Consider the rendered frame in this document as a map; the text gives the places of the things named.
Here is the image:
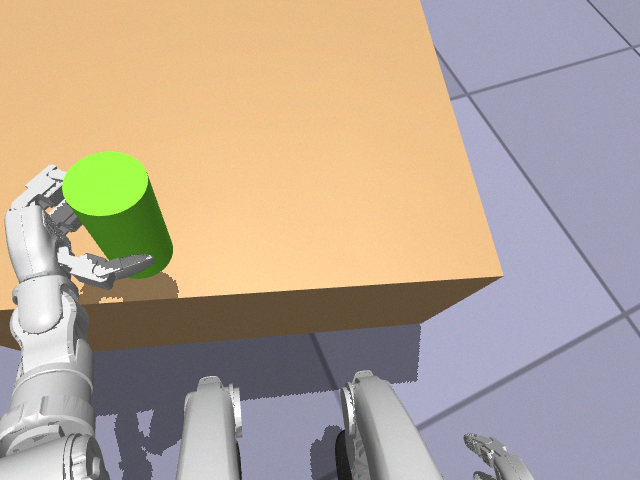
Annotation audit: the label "can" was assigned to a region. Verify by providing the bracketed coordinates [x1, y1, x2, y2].
[62, 152, 173, 279]

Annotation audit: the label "right robot foot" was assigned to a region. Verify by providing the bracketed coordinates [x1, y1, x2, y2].
[335, 429, 352, 480]

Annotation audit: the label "left robot hand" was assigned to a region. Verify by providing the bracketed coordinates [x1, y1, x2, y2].
[5, 164, 155, 290]

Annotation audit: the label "left robot arm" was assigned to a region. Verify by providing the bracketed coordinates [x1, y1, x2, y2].
[0, 274, 110, 480]

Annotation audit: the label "right robot hand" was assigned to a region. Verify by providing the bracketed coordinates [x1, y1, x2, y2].
[464, 433, 535, 480]

